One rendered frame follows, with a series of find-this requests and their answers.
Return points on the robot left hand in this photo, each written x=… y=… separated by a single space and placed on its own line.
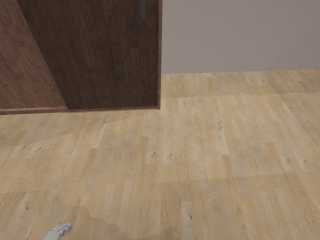
x=58 y=232

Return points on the wardrobe door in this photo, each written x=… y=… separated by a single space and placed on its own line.
x=100 y=53
x=25 y=79

